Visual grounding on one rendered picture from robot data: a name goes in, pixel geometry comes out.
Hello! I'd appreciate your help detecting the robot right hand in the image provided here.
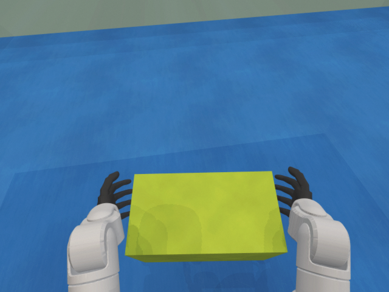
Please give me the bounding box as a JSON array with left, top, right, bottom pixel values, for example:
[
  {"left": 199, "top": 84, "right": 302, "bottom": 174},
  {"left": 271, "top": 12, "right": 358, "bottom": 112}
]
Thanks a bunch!
[{"left": 275, "top": 167, "right": 312, "bottom": 217}]

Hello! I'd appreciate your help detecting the robot left hand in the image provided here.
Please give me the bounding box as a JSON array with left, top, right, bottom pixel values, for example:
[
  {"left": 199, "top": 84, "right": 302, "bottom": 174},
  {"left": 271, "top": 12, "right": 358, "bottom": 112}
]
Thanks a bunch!
[{"left": 97, "top": 171, "right": 133, "bottom": 219}]

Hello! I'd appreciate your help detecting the robot left forearm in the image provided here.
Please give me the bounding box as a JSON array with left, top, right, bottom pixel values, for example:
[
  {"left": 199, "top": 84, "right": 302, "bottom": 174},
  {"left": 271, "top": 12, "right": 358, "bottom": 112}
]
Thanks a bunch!
[{"left": 67, "top": 203, "right": 125, "bottom": 292}]

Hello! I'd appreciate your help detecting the carton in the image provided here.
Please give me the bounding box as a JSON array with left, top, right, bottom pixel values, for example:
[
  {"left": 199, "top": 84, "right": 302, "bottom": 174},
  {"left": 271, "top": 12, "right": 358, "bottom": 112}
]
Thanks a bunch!
[{"left": 125, "top": 171, "right": 287, "bottom": 262}]

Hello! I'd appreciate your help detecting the robot right forearm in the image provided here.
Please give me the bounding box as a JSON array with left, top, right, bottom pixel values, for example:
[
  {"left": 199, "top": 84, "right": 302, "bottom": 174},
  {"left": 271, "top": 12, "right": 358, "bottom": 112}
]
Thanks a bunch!
[{"left": 287, "top": 198, "right": 351, "bottom": 292}]

